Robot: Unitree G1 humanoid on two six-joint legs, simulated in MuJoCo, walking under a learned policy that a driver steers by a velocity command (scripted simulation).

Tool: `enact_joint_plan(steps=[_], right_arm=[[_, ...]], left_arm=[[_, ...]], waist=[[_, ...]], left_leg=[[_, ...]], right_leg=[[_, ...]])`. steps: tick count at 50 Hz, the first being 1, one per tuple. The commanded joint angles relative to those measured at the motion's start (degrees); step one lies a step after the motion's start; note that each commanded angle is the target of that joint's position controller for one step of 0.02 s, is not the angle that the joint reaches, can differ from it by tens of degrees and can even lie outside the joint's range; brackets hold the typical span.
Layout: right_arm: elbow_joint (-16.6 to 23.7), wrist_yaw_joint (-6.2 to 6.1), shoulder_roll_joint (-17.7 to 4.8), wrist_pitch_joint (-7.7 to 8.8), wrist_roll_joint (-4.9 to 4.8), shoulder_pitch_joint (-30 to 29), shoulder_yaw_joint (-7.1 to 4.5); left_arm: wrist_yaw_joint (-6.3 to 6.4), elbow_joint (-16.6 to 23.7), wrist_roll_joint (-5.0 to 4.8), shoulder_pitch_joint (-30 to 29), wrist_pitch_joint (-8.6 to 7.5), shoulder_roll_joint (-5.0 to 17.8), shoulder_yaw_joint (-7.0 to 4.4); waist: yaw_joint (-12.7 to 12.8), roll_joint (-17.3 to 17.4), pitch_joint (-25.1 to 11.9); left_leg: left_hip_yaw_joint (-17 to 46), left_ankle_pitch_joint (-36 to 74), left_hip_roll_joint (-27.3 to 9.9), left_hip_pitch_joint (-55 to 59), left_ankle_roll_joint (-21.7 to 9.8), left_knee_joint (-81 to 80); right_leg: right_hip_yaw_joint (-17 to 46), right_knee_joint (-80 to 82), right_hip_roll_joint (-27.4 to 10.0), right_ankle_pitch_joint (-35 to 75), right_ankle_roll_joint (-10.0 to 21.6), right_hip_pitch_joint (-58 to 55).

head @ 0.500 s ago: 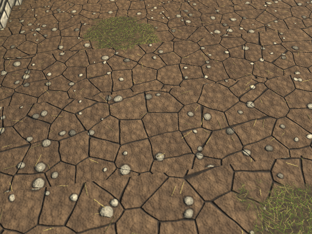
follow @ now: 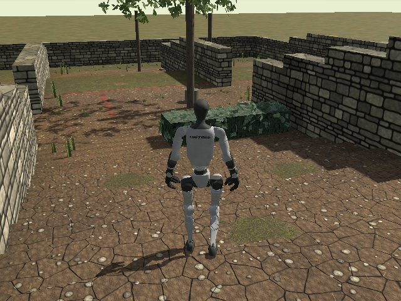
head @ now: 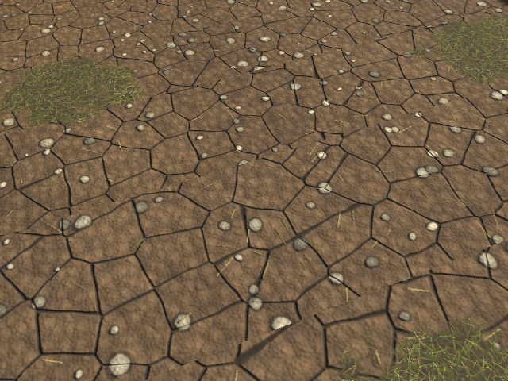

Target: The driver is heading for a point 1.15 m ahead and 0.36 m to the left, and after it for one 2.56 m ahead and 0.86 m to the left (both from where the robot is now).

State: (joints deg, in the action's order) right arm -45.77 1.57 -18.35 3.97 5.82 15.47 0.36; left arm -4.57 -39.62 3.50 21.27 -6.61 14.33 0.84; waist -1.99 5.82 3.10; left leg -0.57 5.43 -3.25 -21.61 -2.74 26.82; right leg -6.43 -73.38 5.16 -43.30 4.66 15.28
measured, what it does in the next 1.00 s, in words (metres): goes down, turning left: right foot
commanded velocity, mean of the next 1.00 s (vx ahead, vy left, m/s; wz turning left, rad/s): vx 0.47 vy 0.00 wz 0.18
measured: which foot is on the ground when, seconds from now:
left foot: down 0.00-0.44, up 0.46-1.00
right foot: down 0.00-0.00, up 0.02-0.40, down 0.42-1.00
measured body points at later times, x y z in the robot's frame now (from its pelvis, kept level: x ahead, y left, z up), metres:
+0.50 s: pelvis +0.29 -0.05 -0.02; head +0.30 -0.05 +0.42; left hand +0.51 +0.18 -0.10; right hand +0.28 -0.30 -0.17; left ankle +0.12 +0.08 -0.69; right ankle +0.36 -0.14 -0.75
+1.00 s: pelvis +0.59 +0.01 -0.09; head +0.59 +0.03 +0.36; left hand +0.37 +0.14 -0.23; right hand +0.84 -0.11 -0.19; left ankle +0.74 +0.20 -0.80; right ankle +0.36 -0.14 -0.75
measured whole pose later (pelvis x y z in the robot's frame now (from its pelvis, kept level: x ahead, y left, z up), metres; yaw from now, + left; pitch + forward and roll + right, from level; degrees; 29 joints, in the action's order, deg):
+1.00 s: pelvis +0.59 +0.01 -0.09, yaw +18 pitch -1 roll -5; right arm -47.1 6.3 -9.9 2.2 4.8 2.4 0.7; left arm 1.3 -63.4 5.6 36.5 -6.6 8.6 2.6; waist 5.7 3.6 0.8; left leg 1.5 19.4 -8.2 -31.5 -4.1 26.7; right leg -19.4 -27.5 2.3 -39.7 -3.3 -14.2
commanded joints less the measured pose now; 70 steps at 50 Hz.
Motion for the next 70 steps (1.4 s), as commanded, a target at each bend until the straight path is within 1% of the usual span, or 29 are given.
enact_joint_plan(steps=[1, 2, 3, 4, 6, 7, 10, 13, 19, 21, 22, 23, 24, 25, 29, 36, 40, 45, 50, 53, 55, 56, 57, 59, 60, 62, 63, 65, 70], right_arm=[[-0.49, -0.28, -11.08, 1.03, -3.51, 22.10, -3.48], [0.25, -0.14, -12.20, 0.81, -2.54, 22.03, -4.78], [-0.12, -0.40, -14.07, 1.03, -3.02, 16.34, -6.20], [-2.22, 0.43, -8.78, 1.16, -1.68, 16.74, -4.79], [0.30, 1.57, 1.87, 1.22, -2.26, 6.13, -0.57], [-1.47, 1.22, 2.30, 2.00, -3.25, 6.41, -0.34], [-1.93, 0.47, -1.49, 4.46, -4.84, 6.69, -1.14], [-4.31, 1.93, -5.94, 3.99, -3.10, 11.24, -2.64], [-6.43, 1.79, -4.14, 2.81, -2.73, 8.73, -3.30], [-5.96, 2.34, -4.63, 2.90, -2.19, 5.02, -3.77], [-4.73, 2.71, -0.79, 3.33, -1.73, 6.59, -2.78], [-4.92, 4.04, 5.31, 3.72, -0.47, 13.39, -0.80], [-4.69, 4.51, 1.18, 3.59, -1.78, 2.63, -2.31], [-4.72, 3.34, 1.01, 3.58, -2.70, -0.12, -2.73], [-5.62, 2.70, 4.51, 2.79, -1.15, 0.59, -1.68], [-2.83, 6.00, 5.72, 2.05, -1.57, -3.49, -0.68], [0.04, 4.52, 4.56, 1.85, -1.62, -13.85, -1.25], [2.76, 4.95, 5.23, -0.34, -1.70, -19.47, -0.78], [3.11, 4.46, 6.05, -1.63, -0.77, -23.34, 0.06], [-2.85, 2.67, 2.41, -0.80, -0.75, -13.87, -1.38], [-10.33, 0.56, -6.55, 0.16, -2.32, 13.93, -5.42], [-15.26, 0.27, -13.10, -1.23, -3.89, 32.09, -7.24], [-17.04, 0.80, -10.36, -0.67, -1.52, 37.71, -6.95], [-10.11, -1.35, -8.37, 1.37, -3.43, 18.76, -7.34], [-7.96, -1.14, -5.43, 1.45, -2.55, 11.84, -6.28], [-3.97, 0.50, 0.69, 2.82, -3.63, 0.28, -4.02], [-1.29, 1.38, -1.87, 3.71, -4.08, -3.30, -4.73], [2.49, 3.22, -9.94, 4.25, -1.45, -7.23, -7.28], [5.24, 5.02, -4.76, 3.56, -2.28, -8.31, -6.95]], left_arm=[[-1.15, 3.12, 2.60, 1.80, 0.02, 1.42, -0.93], [-1.34, 4.62, 1.17, -2.69, -0.09, 4.12, -1.20], [-1.11, 5.96, -0.87, -3.70, -0.72, 4.02, -0.83], [0.61, 2.58, -1.06, -4.62, -0.49, 6.00, -1.51], [1.72, -1.07, 1.44, -1.62, 1.15, 7.33, -1.95], [1.92, -0.81, 2.77, -4.24, 2.50, 3.69, -1.00], [0.79, 0.13, 1.30, -13.70, 2.91, 1.02, 0.76], [0.38, 1.49, 0.19, -20.03, 2.23, 2.84, 0.37], [1.37, 1.99, -0.23, -23.05, 1.54, 5.02, -1.38], [1.87, -0.13, -1.09, -13.53, 0.46, 8.43, -3.32], [2.31, -3.10, -0.64, -1.52, -0.02, 12.11, -4.35], [2.64, -6.34, -0.43, 11.89, 0.81, 11.04, -3.88], [3.32, -8.19, 0.60, 13.73, 0.44, 7.73, -3.79], [3.85, -8.11, -0.11, 7.42, -0.13, 6.95, -3.80], [4.96, -6.34, 0.26, -4.53, 0.04, -1.50, -1.07], [3.87, -10.76, 3.66, -0.10, -0.15, 2.52, -2.04], [5.26, -18.37, 2.73, 14.46, -0.90, -0.54, -0.16], [4.13, -21.43, 2.95, 15.91, -0.59, -0.59, 0.99], [7.33, -24.86, 1.33, 21.46, 0.38, 0.81, 0.42], [7.82, -24.74, -0.26, 23.35, 1.40, 3.40, -0.44], [4.25, -21.15, 2.15, 16.34, 2.28, 3.66, 0.20], [0.85, -19.66, 2.22, 26.17, 2.51, -4.37, 2.07], [-0.81, -15.58, -0.96, 14.77, 1.63, 3.43, 0.32], [1.39, -5.53, -3.32, -8.79, -2.24, 7.55, -1.61], [2.65, -5.62, -1.95, -6.62, -2.02, 8.83, -2.58], [5.63, -5.85, 0.67, -2.21, -0.90, 2.46, -1.25], [5.58, -7.78, -0.70, 2.77, -0.59, 0.81, -1.01], [3.43, -10.09, -3.25, 6.10, 0.73, 2.89, -1.59], [4.30, -8.42, -1.87, 1.01, 0.17, 7.01, -2.80]], waist=[[-5.59, 14.56, -20.71], [-10.49, 6.87, -15.59], [-8.38, 4.08, -9.73], [-7.40, -8.53, -2.43], [-0.03, -6.76, 1.73], [0.56, -3.47, -1.01], [-3.20, -6.02, -2.51], [-5.85, -5.46, -1.57], [-2.56, -2.26, -0.17], [3.47, -2.48, -4.93], [6.72, -10.21, -15.84], [9.11, -20.25, -27.74], [12.37, -12.00, -10.42], [9.24, -11.95, -1.92], [0.96, -8.85, -4.38], [-0.09, -7.22, -2.36], [5.62, -7.82, 3.03], [6.20, -5.31, 8.85], [9.70, -2.95, 10.52], [6.69, -2.41, 4.53], [-6.82, 0.88, -6.60], [-5.78, 10.80, -33.70], [-12.66, -0.21, -41.94], [-10.57, -4.34, -18.89], [-4.83, -6.77, -13.70], [5.80, -6.65, 0.11], [7.77, -4.13, 0.43], [9.18, -1.13, -2.15], [9.21, -2.71, -3.80]], left_leg=[[18.03, 27.80, -9.84, 48.82, -18.50, 7.29], [29.70, 26.54, -13.37, 54.71, -21.11, 4.69], [42.85, -7.74, -19.60, 50.62, -21.55, 0.41], [37.96, -23.17, -16.80, 37.70, -17.53, -6.88], [32.15, -17.84, -18.03, 6.46, -22.76, -15.95], [27.03, -21.96, -12.98, 3.41, -20.30, -16.19], [14.44, -16.02, -8.32, 2.37, -15.23, -16.94], [11.97, -10.78, -8.53, 9.42, -15.39, -15.52], [8.97, 6.11, -9.84, 22.19, -11.61, -11.03], [4.68, 16.99, -4.68, 10.57, -7.12, -0.31], [1.38, 6.07, 2.02, -1.76, -2.64, 16.64], [1.91, -34.37, 8.91, -15.98, -0.30, 31.89], [7.89, -33.32, 5.13, -26.43, -3.06, 40.48], [7.21, -27.99, 2.52, -27.46, -4.36, 43.37], [6.58, -19.18, -3.60, -15.34, -3.95, 36.80], [4.07, 2.12, -3.12, -12.06, -0.29, 29.85], [9.04, 12.40, -5.29, -35.22, -1.24, 14.07], [3.04, 19.46, -4.47, -16.36, -2.66, 5.60], [0.10, 10.66, -4.71, -19.09, -0.31, -4.92], [-3.91, 11.71, -1.77, -1.40, 1.45, -7.59], [-3.72, 30.05, -1.99, 46.17, -5.91, -1.19], [12.41, 70.17, -16.64, 86.23, -24.34, 21.91], [25.98, 81.44, -23.02, 88.17, -29.10, 20.75], [25.04, 49.38, -20.30, 53.19, -24.13, 8.09], [21.62, 46.21, -19.28, 34.74, -23.58, 4.24], [15.79, 33.01, -15.61, -3.68, -19.82, -8.59], [11.95, 29.63, -11.78, -12.15, -19.46, -11.02], [8.98, 21.45, -5.76, -18.68, -16.08, -11.74], [13.80, -1.35, -3.09, -13.20, -9.22, -3.52]], right_leg=[[10.96, -20.94, 3.94, 8.42, -6.43, 28.87], [15.02, -24.62, 3.93, 8.55, -7.79, 42.91], [18.22, -27.06, -0.90, 17.26, -8.20, 58.31], [18.07, -22.39, -5.13, 24.99, -5.44, 57.49], [18.95, 3.16, -14.56, 37.88, -5.62, 35.65], [15.20, 8.63, -15.75, 35.25, -5.71, 30.20], [7.59, 27.97, -14.27, 32.28, -6.08, 19.28], [5.26, 36.38, -9.56, 39.61, -3.76, 17.30], [4.15, 44.35, -6.05, 41.10, 0.27, 11.78], [3.83, 41.82, -4.70, 43.84, 3.87, -10.92], [13.74, 40.68, -13.36, 49.85, 11.84, -32.20], [40.30, 52.10, -28.45, 35.73, 21.73, -50.40], [41.16, 58.82, -25.89, 18.81, 14.39, -38.45], [33.38, 60.62, -24.69, 17.55, 11.20, -27.76], [15.74, 64.69, -21.16, 42.27, 9.12, -13.28], [-0.59, 62.09, -19.11, 59.56, 8.96, -4.25], [3.18, 56.82, -22.74, 49.73, 7.59, -28.41], [-4.00, 55.79, -18.77, 41.10, 5.03, -14.02], [-5.18, 50.02, -18.05, 47.18, 2.76, -27.05], [-7.17, 39.16, -14.84, 56.90, -1.54, -24.43], [-6.95, 15.67, -11.51, 51.90, -8.75, 5.25], [-4.60, -19.55, -4.77, 1.11, -15.91, 21.28], [4.72, -35.56, -3.61, -5.52, -17.28, 29.94], [10.89, -28.74, -10.93, -6.58, -14.98, 42.27], [10.43, -24.17, -13.31, -8.35, -12.28, 33.10], [11.72, 0.95, -15.73, 5.75, -8.27, 17.14], [10.16, 11.98, -12.92, 16.87, -7.32, 9.79], [4.35, 24.71, -8.57, 32.91, -6.54, -2.67], [7.91, 37.05, -7.84, 50.64, -5.14, -9.86]])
